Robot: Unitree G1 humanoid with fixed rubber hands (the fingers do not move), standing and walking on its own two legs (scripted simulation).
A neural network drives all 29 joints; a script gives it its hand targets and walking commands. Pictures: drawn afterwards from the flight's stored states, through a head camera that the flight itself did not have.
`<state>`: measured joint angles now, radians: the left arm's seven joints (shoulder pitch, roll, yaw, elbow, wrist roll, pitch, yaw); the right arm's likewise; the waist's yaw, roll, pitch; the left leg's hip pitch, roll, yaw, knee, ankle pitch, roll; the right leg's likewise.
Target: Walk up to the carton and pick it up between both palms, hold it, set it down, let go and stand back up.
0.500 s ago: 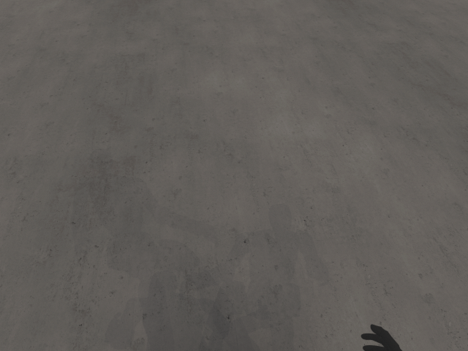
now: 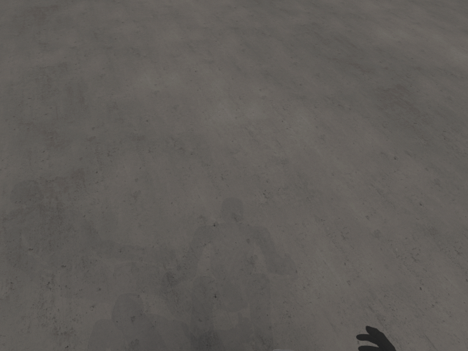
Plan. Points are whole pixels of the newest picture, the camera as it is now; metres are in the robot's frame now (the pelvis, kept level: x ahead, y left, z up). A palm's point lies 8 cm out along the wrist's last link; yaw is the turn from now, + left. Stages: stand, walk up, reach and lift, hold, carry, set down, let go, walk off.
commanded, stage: walk up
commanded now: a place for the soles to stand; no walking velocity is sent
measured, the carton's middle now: out of the picture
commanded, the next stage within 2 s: none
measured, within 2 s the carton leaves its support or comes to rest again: neither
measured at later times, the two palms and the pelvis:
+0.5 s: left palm out of the picture +0.13 +0.26 -0.11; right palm out of the picture -0.07 -0.27 -0.11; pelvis -0.07 +0.02 -0.01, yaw -21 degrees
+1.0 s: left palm out of the picture +0.10 +0.14 -0.10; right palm out of the picture -0.30 -0.27 -0.13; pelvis -0.16 +0.01 -0.01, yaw -48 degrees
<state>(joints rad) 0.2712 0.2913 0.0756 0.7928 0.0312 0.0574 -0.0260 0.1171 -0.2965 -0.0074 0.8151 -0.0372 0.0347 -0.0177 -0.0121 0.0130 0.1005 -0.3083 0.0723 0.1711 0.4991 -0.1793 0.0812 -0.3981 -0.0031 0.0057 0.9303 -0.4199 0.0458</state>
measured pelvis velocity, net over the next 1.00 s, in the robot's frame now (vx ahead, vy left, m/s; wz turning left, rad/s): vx -0.16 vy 0.01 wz -0.84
